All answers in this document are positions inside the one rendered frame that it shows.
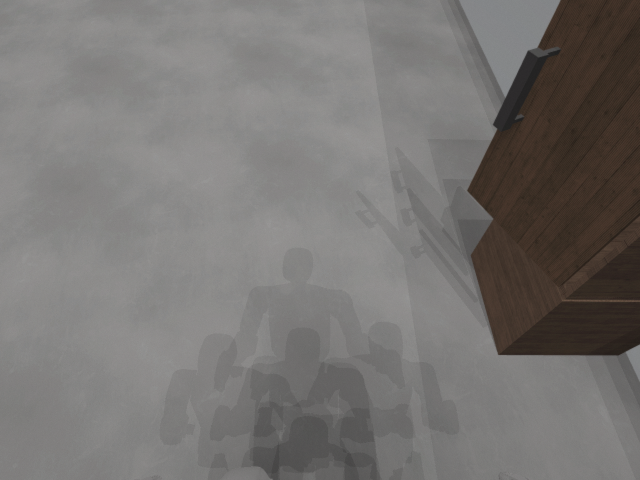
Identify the cupboard door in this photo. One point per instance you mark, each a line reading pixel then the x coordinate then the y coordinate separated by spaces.
pixel 565 181

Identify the handle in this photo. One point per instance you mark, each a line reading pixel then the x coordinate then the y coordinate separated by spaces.
pixel 521 86

